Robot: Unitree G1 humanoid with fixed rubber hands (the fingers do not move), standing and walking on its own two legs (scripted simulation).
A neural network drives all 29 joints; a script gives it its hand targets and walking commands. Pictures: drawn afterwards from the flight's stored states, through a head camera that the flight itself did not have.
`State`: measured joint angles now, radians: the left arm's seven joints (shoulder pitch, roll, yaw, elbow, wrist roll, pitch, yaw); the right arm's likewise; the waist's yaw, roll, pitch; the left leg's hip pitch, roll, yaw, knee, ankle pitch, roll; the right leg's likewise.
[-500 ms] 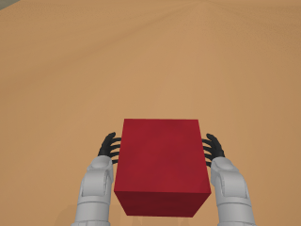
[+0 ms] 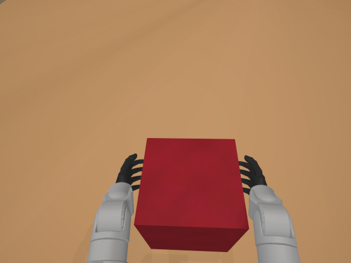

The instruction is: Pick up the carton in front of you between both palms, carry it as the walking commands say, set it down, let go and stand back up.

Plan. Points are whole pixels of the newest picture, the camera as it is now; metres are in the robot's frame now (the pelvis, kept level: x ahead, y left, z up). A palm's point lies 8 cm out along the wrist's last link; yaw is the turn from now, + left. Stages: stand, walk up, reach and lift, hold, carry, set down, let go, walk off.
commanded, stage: carry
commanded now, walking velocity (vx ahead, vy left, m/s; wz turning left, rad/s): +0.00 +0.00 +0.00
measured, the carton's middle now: (189, 198) +0.28 +0.00 -0.07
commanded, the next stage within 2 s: none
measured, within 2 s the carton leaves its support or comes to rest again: neither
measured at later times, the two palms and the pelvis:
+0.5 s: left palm (133, 128) +0.44 +0.15 +0.03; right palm (247, 133) +0.42 -0.15 +0.03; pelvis +0.15 +0.02 -0.01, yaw -3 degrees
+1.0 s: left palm (135, 138) +0.41 +0.14 +0.02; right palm (251, 142) +0.40 -0.16 +0.02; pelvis +0.12 +0.01 -0.01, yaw -3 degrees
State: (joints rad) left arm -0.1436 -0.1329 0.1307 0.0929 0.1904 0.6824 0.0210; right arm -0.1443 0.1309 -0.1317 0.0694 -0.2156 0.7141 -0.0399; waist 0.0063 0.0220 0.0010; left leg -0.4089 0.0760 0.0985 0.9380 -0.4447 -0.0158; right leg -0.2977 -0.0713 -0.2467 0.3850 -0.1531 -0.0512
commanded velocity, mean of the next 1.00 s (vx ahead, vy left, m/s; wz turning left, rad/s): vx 0.00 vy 0.00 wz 0.00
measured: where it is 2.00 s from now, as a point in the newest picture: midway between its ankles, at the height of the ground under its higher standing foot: outside the picture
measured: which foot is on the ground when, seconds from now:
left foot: up 0.00-0.16, down 0.18-1.00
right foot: down 0.00-1.00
